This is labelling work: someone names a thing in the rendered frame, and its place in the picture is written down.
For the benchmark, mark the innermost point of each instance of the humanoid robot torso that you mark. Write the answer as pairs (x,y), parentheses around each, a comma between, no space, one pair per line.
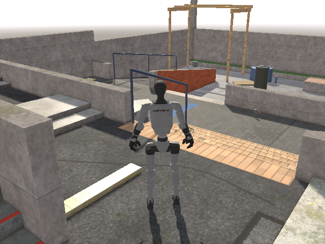
(161,121)

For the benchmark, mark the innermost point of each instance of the right robot hand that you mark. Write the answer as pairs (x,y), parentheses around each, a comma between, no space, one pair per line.
(188,141)

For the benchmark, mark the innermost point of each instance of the robot right forearm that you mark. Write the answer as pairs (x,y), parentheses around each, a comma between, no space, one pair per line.
(187,132)

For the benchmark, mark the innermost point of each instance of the right robot thigh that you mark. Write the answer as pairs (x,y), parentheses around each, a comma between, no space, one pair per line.
(174,152)

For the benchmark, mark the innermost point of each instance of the left robot hand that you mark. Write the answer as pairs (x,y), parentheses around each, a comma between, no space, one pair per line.
(131,144)

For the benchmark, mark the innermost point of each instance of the robot left forearm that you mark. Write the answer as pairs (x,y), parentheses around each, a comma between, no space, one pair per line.
(135,134)

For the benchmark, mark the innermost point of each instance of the robot left upper arm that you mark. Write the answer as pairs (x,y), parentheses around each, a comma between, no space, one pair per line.
(142,116)

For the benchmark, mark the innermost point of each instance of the robot right upper arm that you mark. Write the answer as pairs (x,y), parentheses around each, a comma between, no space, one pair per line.
(180,114)

